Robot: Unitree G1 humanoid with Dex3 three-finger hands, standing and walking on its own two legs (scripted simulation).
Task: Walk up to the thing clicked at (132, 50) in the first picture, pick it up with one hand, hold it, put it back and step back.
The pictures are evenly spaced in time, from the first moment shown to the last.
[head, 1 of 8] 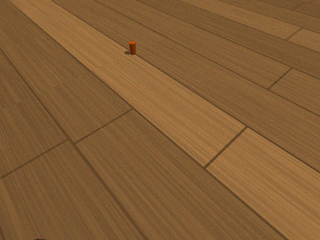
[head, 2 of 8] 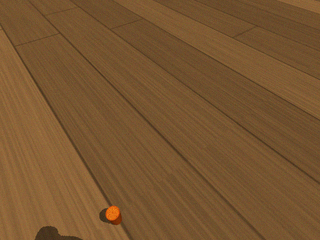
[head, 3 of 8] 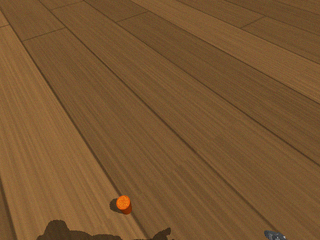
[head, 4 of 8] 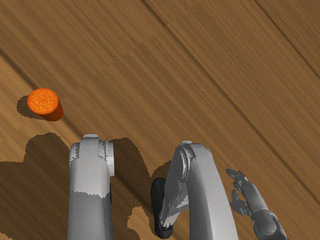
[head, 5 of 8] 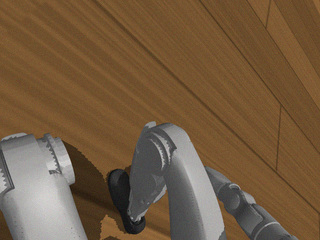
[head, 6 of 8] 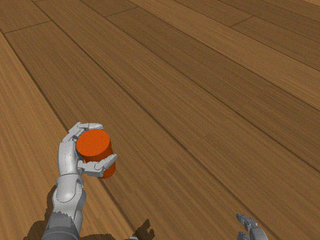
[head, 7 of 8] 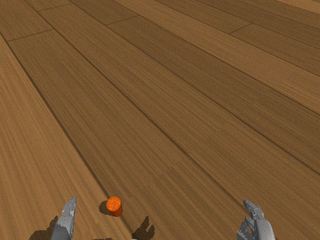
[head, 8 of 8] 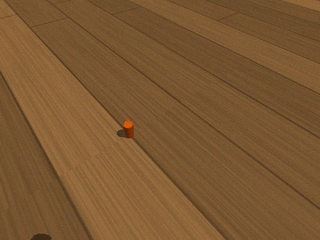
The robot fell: no
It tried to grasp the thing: yes
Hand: left
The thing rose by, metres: 0.69
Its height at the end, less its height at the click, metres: +0.00
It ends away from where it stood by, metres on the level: 0.01
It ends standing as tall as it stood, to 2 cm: yes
